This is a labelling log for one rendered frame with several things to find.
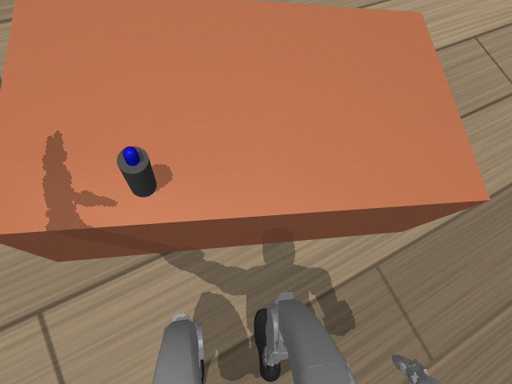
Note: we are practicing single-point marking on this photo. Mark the right robot foot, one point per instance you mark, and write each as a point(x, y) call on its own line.
point(268, 373)

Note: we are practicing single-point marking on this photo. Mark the right robot hand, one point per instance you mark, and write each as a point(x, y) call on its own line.
point(414, 370)

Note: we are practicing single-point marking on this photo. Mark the bottle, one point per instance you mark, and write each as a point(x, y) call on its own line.
point(135, 166)

